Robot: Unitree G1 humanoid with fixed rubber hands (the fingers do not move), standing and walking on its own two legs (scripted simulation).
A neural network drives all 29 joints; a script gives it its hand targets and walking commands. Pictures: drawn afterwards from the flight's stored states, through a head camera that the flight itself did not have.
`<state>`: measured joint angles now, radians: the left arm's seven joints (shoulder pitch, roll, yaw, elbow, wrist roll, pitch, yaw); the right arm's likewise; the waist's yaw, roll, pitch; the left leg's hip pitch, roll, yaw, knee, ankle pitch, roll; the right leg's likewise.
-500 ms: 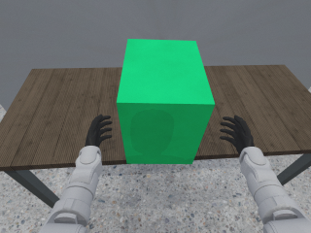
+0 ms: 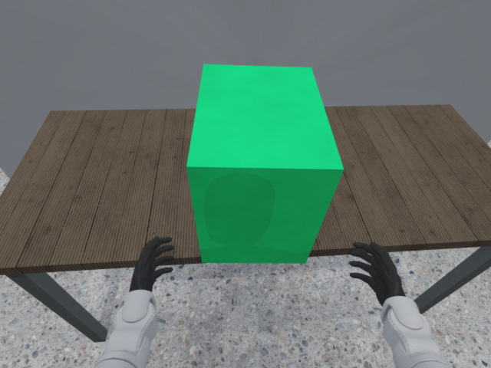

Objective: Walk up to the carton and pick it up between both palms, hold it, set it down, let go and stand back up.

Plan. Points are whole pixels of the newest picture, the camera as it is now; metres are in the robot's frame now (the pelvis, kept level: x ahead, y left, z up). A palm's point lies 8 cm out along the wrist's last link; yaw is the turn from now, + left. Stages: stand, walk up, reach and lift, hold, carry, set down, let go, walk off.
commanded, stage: set down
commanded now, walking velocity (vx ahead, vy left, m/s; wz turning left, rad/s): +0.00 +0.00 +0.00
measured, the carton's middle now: (255, 166) +0.49 +0.01 +0.04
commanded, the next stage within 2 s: let go in 0.90 s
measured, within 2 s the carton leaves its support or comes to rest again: neither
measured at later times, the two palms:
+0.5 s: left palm (124, 323) +0.20 +0.22 -0.06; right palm (384, 330) +0.20 -0.21 -0.05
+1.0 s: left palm (109, 361) +0.15 +0.24 -0.08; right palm (383, 364) +0.16 -0.21 -0.08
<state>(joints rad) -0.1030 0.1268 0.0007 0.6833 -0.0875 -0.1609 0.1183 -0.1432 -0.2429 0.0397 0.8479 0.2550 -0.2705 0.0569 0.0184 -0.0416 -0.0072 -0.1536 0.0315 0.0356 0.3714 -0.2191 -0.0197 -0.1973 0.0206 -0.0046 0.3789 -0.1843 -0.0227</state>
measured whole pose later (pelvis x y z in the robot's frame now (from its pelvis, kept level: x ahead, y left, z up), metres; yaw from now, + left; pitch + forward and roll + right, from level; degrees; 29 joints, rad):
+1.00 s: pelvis +0.01 +0.01 +0.00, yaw +0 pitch -5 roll +0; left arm 0.22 0.19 0.01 0.53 0.00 0.12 0.00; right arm 0.18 -0.17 -0.02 0.73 -0.01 -0.18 0.01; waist 0.02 -0.01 0.09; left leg -0.03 0.03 0.03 0.36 -0.24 -0.01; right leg -0.06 0.02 0.00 0.34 -0.19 -0.01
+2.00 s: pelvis +0.00 +0.02 +0.00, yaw +2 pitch +0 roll -1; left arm 0.30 0.19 0.04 0.82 0.03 -0.02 0.00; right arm 0.37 -0.18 -0.05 0.81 -0.03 -0.01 0.01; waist 0.01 0.00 -0.03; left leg -0.20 0.01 0.01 0.47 -0.27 0.00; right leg -0.21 0.00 -0.03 0.43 -0.22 0.00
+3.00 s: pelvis -0.01 +0.03 +0.00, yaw +2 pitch -2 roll +0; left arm 0.35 0.11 0.02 1.15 0.02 0.00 0.04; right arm 0.39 -0.11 -0.02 1.07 -0.02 -0.02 -0.03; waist 0.00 -0.01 0.01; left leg -0.15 -0.03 0.01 0.41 -0.23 0.03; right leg -0.17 -0.04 -0.01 0.39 -0.19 0.03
